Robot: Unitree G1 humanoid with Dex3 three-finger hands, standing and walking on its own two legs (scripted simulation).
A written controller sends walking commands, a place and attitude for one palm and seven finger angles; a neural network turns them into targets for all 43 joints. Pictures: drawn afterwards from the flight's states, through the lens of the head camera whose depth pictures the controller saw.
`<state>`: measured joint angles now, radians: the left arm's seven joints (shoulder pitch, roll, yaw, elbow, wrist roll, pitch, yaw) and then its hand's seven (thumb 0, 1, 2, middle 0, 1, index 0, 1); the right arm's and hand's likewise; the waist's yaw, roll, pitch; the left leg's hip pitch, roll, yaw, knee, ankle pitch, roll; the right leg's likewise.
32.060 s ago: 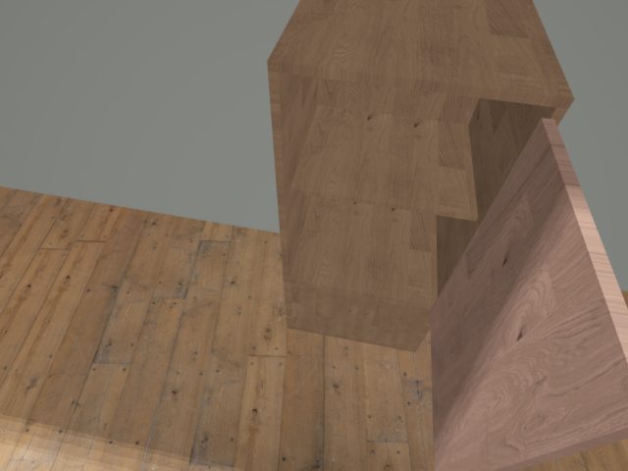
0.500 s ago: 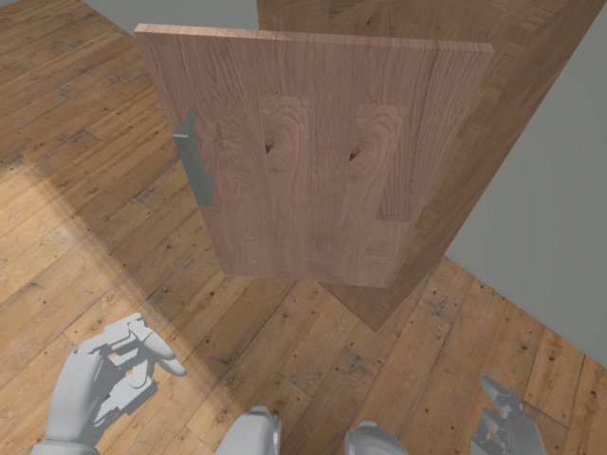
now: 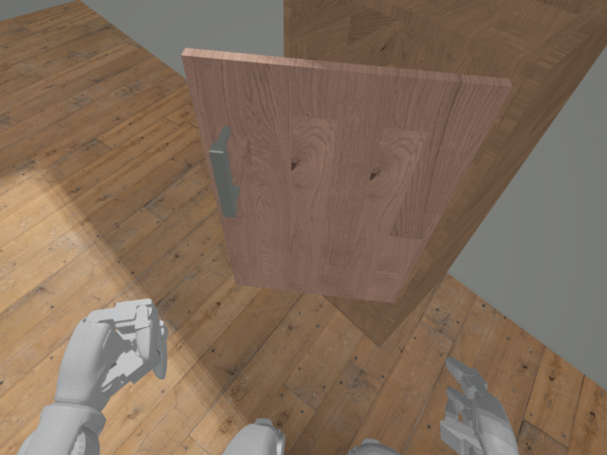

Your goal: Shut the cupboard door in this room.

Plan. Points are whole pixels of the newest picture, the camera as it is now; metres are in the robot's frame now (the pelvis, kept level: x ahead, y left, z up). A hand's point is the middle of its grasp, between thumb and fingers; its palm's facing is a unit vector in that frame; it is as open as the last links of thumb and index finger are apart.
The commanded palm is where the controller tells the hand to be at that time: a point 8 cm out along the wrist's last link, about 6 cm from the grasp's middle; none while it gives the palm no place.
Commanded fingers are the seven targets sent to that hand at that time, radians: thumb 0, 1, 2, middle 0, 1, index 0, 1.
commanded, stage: raise the hand and make a fist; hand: left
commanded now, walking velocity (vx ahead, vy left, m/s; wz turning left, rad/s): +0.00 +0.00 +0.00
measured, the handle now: (227, 174) +0.49 +0.16 +0.06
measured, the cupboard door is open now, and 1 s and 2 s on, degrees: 39 39 39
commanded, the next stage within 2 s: bring the fist close to the handle in 0.40 s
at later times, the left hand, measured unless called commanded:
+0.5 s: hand (162, 351) +0.22 +0.18 +0.06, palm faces -0.03 -1.00 -0.03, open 3.1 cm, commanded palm +0.20 +0.23 +0.06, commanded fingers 0.00 0.90 0.90 -1.30 -1.50 -1.30 -1.50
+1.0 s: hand (203, 284) +0.31 +0.16 +0.06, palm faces -0.04 -1.00 -0.03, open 3.1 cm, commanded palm +0.29 +0.21 +0.06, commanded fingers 0.00 0.90 0.90 -1.30 -1.50 -1.30 -1.50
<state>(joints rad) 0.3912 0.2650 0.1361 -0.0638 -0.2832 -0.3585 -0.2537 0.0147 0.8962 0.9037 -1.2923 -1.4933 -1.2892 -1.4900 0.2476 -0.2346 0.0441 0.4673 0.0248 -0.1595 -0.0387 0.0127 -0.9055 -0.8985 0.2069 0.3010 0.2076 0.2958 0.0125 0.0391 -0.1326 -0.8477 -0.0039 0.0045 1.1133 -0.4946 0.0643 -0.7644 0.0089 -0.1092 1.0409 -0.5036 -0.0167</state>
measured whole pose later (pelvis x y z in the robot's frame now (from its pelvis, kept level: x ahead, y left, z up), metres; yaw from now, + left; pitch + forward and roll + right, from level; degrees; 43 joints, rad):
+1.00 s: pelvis +0.00 -0.02 +0.01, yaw -1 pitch +14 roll -2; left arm 0.04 0.25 0.14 0.21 -0.25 -0.32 -0.20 0.01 0.90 0.90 -1.30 -1.50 -1.30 -1.50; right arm 0.27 -0.26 0.03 0.54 0.03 -0.13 -0.03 0.01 -0.91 -0.90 0.21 0.30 0.21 0.30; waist -0.02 0.03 -0.13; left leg -0.83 0.00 0.02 1.07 -0.48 0.04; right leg -0.77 0.02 -0.09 1.03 -0.50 -0.04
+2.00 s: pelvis +0.00 -0.01 +0.01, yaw -2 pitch +16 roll -1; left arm -0.41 0.24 0.18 0.71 -0.17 -0.44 -0.12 0.01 0.90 0.90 -1.30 -1.50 -1.30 -1.50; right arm 0.30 -0.26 0.00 0.61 0.02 -0.03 0.00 0.01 -0.91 -0.90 0.20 0.30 0.20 0.30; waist -0.06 0.03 -0.12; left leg -0.86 0.01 0.04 1.04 -0.46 0.05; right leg -0.82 0.02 -0.07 1.02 -0.48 -0.03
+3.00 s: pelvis -0.01 -0.01 -0.02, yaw -3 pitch +23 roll -4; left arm -0.97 0.45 0.26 1.20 -0.11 -0.39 -0.34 0.01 0.90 0.90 -1.30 -1.50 -1.30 -1.50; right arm 0.39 -0.28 0.02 0.64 0.01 0.00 0.01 0.01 -0.91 -0.90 0.20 0.30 0.21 0.30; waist -0.19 0.05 -0.12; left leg -1.09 0.02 0.02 1.16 -0.48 0.06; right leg -1.02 0.03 -0.09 1.10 -0.48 -0.03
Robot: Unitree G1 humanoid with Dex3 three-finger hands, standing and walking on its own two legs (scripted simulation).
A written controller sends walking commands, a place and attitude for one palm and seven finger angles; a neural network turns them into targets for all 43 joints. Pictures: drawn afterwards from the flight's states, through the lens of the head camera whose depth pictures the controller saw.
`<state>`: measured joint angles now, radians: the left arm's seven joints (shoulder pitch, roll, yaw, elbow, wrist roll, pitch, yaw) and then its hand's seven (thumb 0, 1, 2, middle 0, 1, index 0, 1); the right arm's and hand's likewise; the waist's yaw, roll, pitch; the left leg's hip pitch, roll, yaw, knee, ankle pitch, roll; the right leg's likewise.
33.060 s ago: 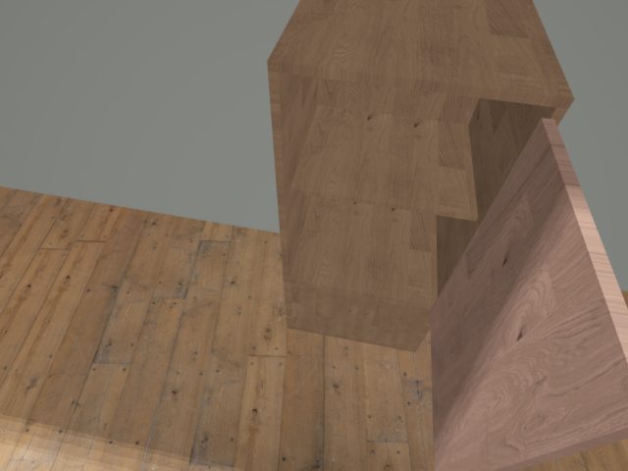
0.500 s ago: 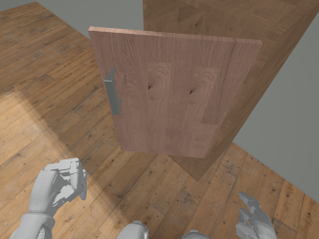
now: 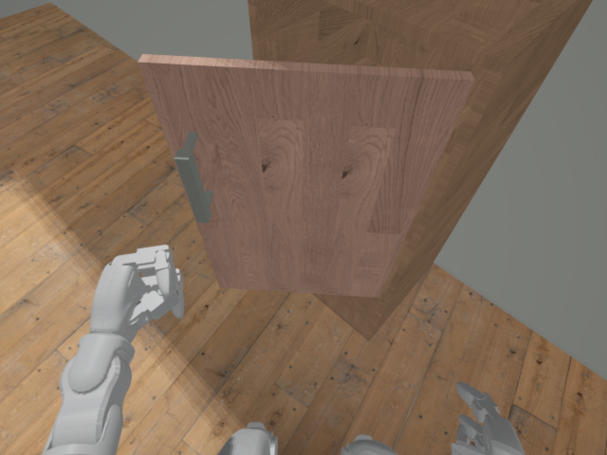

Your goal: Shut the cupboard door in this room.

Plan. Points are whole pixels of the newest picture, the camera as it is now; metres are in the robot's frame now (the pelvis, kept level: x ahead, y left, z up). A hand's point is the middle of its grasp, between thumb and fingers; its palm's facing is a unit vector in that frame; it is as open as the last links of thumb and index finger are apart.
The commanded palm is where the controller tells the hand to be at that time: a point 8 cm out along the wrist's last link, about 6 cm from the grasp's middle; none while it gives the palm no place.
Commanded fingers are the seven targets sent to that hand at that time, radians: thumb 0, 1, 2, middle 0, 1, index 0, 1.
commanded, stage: bring the fist close to the handle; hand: left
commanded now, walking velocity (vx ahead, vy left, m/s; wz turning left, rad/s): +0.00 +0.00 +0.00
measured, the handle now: (197, 179) +0.49 +0.18 +0.06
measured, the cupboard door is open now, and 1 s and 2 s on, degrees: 39 39 24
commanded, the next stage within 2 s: push the door shut along its arc in 0.90 s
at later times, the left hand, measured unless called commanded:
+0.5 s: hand (207, 241) +0.38 +0.15 +0.05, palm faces -0.02 -1.00 -0.02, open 3.1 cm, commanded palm +0.36 +0.20 +0.06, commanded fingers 0.00 0.90 0.90 -1.30 -1.50 -1.30 -1.50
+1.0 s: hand (210, 233) +0.39 +0.15 +0.05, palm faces -0.01 -1.00 -0.02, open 3.1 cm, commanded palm +0.37 +0.20 +0.06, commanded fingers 0.00 0.90 0.90 -1.30 -1.50 -1.30 -1.50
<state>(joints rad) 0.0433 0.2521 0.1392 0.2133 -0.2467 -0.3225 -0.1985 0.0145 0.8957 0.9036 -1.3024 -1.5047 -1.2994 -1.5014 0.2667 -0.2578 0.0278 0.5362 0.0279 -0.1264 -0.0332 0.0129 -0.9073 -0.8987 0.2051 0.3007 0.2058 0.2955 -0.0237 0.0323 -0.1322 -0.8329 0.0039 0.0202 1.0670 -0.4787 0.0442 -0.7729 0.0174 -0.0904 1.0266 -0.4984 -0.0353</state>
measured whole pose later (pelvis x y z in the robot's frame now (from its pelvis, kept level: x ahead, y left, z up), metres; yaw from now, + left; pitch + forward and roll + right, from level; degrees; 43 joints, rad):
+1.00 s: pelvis +0.00 +0.00 +0.00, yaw -1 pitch +16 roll -1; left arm -0.41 0.24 0.18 0.71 -0.17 -0.44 -0.12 0.01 0.90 0.90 -1.30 -1.50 -1.30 -1.50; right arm 0.30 -0.26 0.00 0.61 0.02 -0.03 0.00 0.01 -0.91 -0.90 0.20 0.30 0.20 0.30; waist -0.06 0.03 -0.12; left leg -0.86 0.01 0.04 1.04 -0.46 0.05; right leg -0.82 0.02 -0.07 1.02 -0.48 -0.03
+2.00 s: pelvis -0.01 +0.01 -0.02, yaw -2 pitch +23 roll -4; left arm -0.97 0.45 0.26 1.20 -0.11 -0.39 -0.34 0.01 0.90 0.90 -1.30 -1.50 -1.30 -1.50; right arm 0.39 -0.28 0.02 0.64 0.01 0.00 0.01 0.01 -0.91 -0.90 0.20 0.30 0.21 0.30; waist -0.19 0.05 -0.12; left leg -1.09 0.02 0.02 1.16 -0.48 0.06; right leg -1.02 0.03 -0.09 1.10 -0.48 -0.03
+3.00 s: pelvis -0.01 +0.00 -0.05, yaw -3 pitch +31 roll -6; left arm -1.43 0.59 0.18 1.38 -0.02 -0.20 -0.41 0.03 1.01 1.00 -1.30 -1.50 -1.30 -1.50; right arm 0.40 -0.27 0.04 0.70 -0.04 -0.08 0.00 0.00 -0.91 -0.90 0.21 0.30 0.21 0.30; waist -0.30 0.06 -0.11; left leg -1.32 0.04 -0.01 1.30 -0.52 0.05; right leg -1.24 0.05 -0.12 1.22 -0.51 -0.04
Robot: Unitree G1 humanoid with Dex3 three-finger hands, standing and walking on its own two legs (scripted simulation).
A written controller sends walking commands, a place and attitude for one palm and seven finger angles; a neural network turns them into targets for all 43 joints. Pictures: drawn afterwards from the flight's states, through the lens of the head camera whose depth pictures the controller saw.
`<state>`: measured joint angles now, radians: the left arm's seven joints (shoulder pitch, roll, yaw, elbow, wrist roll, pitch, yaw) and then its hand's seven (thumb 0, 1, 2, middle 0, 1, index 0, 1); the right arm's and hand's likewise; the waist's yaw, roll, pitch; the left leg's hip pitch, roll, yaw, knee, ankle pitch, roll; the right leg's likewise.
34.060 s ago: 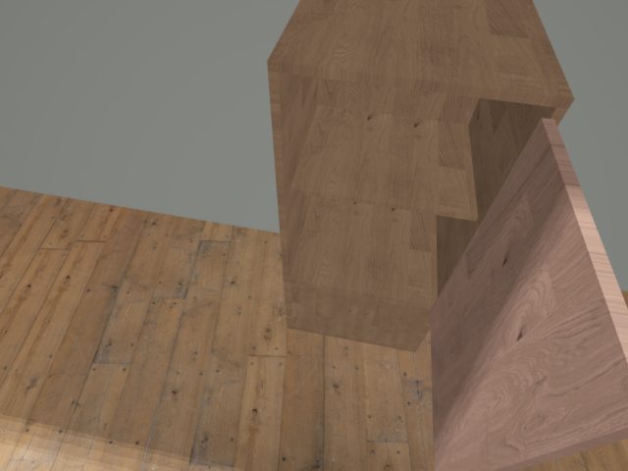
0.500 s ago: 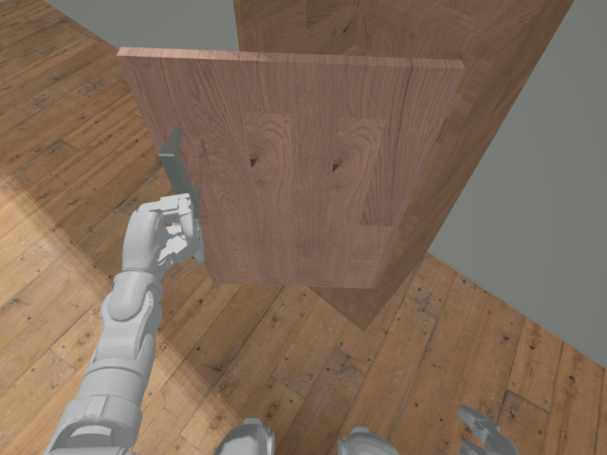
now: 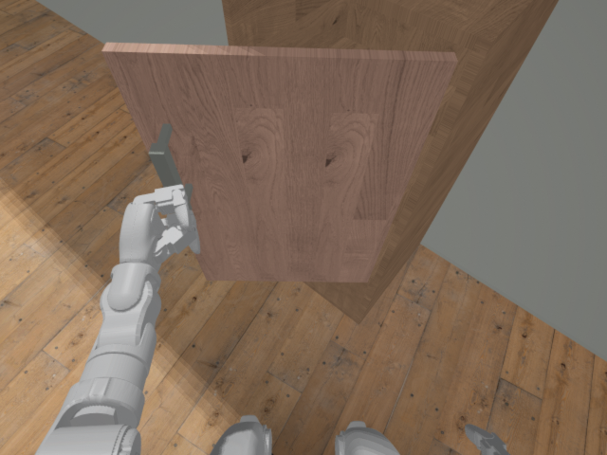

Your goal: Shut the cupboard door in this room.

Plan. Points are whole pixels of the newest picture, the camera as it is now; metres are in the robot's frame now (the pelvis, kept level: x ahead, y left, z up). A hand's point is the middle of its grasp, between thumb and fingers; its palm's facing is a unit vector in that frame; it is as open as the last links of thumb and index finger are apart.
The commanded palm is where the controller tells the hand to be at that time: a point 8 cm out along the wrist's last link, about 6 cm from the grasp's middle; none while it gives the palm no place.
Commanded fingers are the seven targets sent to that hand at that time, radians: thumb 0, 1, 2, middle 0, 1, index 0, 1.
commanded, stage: push the door shut along its arc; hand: left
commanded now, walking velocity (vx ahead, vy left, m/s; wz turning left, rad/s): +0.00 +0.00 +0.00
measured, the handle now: (175, 173) +0.49 +0.19 +0.06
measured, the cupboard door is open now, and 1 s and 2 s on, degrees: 39 24 11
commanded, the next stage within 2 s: pull the fist back off the door in 1.88 s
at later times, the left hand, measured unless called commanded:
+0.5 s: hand (197, 199) +0.44 +0.16 +0.05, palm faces -0.11 -0.99 -0.03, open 3.1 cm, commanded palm +0.44 +0.19 +0.06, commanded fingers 0.00 0.90 0.90 -1.30 -1.50 -1.30 -1.50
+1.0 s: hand (220, 167) +0.51 +0.13 +0.05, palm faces -0.24 -0.97 -0.01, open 3.1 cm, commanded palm +0.50 +0.16 +0.06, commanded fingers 0.00 0.90 0.90 -1.30 -1.50 -1.30 -1.50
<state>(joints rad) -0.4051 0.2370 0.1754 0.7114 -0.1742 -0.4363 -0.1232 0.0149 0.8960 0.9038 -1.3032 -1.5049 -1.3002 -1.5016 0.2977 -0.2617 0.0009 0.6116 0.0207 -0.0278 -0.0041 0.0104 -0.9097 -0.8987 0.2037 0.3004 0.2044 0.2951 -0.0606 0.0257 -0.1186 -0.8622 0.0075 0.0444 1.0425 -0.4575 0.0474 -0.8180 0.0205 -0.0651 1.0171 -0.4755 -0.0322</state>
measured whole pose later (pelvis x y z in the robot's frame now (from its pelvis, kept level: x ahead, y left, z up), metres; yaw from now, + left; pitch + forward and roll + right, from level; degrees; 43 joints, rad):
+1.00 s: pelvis -0.01 +0.01 -0.02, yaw -1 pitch +23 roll -4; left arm -0.97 0.45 0.26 1.20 -0.11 -0.39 -0.34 0.01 0.90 0.90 -1.30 -1.50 -1.30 -1.50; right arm 0.39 -0.28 0.02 0.64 0.01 0.00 0.01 0.01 -0.91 -0.90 0.20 0.30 0.21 0.30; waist -0.19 0.05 -0.12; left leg -1.09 0.02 0.02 1.16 -0.48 0.06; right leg -1.02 0.03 -0.09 1.10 -0.48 -0.03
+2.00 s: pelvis -0.01 +0.00 -0.05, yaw -2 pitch +31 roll -6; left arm -1.43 0.59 0.18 1.38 -0.02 -0.20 -0.41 0.03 1.01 1.00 -1.30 -1.50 -1.30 -1.50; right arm 0.40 -0.27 0.04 0.70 -0.04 -0.08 0.00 0.00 -0.91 -0.90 0.21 0.30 0.21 0.30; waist -0.30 0.06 -0.11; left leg -1.32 0.04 -0.01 1.30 -0.52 0.05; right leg -1.24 0.05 -0.12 1.22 -0.51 -0.04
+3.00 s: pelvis +0.00 -0.01 -0.01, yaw +0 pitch +22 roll -1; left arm -0.92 0.20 0.19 1.19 -0.02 -0.51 0.13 0.02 0.89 0.90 -1.30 -1.51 -1.30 -1.50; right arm 0.31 -0.25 -0.01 0.63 -0.05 0.02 0.07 0.00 -0.91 -0.90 0.20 0.30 0.20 0.29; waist -0.16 0.04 -0.14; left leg -1.01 0.01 0.02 1.10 -0.47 0.03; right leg -0.96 0.03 -0.08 1.07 -0.49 -0.05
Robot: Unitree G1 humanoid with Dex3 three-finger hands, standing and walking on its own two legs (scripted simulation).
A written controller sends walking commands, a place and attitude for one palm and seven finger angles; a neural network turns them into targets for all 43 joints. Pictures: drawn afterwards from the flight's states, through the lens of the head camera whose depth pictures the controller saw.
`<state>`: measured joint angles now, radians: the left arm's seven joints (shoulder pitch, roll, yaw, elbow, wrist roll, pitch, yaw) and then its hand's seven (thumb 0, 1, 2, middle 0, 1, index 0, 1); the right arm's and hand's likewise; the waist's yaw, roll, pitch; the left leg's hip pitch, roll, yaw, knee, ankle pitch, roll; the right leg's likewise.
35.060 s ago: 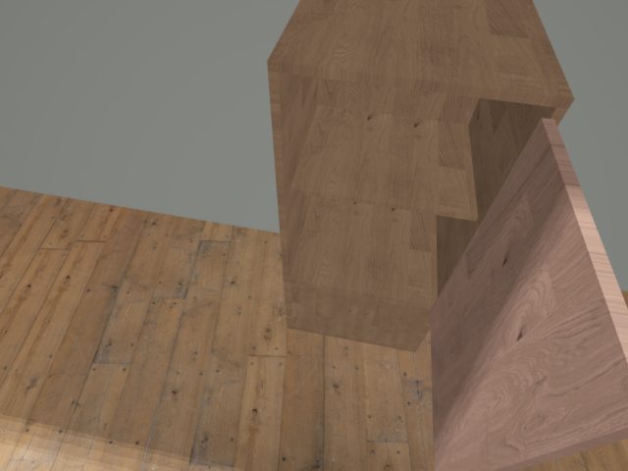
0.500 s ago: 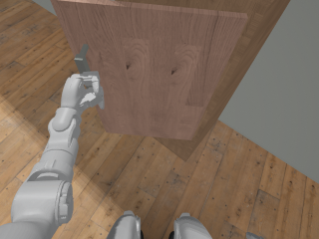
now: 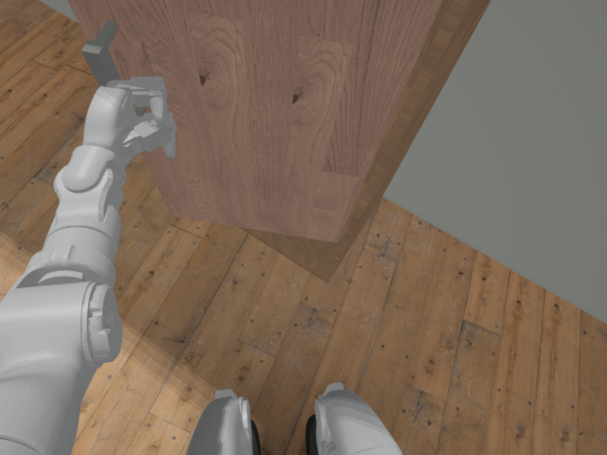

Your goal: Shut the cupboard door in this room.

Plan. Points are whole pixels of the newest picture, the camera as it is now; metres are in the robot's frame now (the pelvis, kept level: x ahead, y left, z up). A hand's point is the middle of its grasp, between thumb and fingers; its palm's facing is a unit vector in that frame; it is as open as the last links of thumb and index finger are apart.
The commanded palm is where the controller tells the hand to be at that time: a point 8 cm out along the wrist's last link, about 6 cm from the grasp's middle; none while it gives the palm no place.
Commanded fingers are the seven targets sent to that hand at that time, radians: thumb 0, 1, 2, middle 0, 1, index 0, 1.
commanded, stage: push the door shut along its arc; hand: left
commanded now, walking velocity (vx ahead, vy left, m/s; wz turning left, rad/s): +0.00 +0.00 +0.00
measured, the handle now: (122, 84) +0.58 +0.19 +0.08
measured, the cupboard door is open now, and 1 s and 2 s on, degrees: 24 11 8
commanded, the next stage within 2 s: pull the fist back off the door in 0.88 s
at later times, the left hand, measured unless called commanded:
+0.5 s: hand (192, 97) +0.56 +0.10 +0.08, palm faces -0.33 -0.94 -0.02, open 3.1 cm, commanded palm +0.57 +0.13 +0.08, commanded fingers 0.00 0.90 0.90 -1.30 -1.50 -1.30 -1.50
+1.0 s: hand (220, 75) +0.59 +0.06 +0.09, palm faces -0.40 -0.92 -0.01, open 3.5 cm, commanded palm +0.61 +0.07 +0.08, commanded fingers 0.00 0.90 0.90 -1.30 -1.50 -1.30 -1.50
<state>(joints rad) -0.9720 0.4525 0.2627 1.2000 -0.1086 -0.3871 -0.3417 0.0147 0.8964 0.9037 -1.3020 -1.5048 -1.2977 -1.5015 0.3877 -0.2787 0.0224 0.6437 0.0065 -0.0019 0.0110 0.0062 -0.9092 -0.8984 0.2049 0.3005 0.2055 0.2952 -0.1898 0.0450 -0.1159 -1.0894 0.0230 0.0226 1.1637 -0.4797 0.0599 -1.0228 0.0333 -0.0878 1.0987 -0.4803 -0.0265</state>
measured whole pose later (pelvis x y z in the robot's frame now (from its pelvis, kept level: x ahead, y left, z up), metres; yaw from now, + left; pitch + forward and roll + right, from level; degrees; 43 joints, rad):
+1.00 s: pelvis +0.00 -0.01 -0.03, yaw -1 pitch +31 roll -6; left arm -1.43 0.59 0.18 1.38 -0.02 -0.20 -0.41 0.03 1.01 1.00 -1.30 -1.50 -1.30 -1.50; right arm 0.40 -0.27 0.04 0.70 -0.04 -0.08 0.00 0.00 -0.91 -0.90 0.21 0.30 0.21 0.30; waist -0.30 0.06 -0.11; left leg -1.32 0.04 -0.01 1.30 -0.52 0.05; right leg -1.24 0.05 -0.12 1.22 -0.51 -0.04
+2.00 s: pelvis +0.01 -0.02 +0.01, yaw +1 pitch +22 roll -1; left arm -0.92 0.20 0.19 1.19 -0.02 -0.51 0.13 0.02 0.89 0.90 -1.30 -1.51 -1.30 -1.50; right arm 0.31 -0.25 -0.01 0.63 -0.05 0.02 0.07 0.00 -0.91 -0.90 0.20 0.30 0.20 0.29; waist -0.16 0.04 -0.14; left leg -1.01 0.01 0.02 1.10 -0.47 0.03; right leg -0.96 0.03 -0.08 1.07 -0.49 -0.05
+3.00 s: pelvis +0.04 +0.00 +0.10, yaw +2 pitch -2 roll -1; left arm 0.31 0.31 0.18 -0.23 -0.08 -0.02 0.09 0.01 0.89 0.90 -0.69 -0.83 -0.69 -0.83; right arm 0.18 -0.21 0.06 0.56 0.02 0.00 -0.06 0.01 -0.91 -0.90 0.21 0.30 0.21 0.30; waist 0.06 0.07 -0.01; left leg -0.14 -0.04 0.03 0.43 -0.25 0.05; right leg -0.09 0.01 -0.05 0.39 -0.26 -0.01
